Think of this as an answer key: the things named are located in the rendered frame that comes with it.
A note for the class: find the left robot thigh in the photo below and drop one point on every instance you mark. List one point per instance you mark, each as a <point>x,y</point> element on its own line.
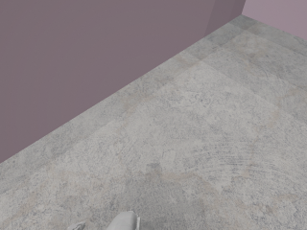
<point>125,221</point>

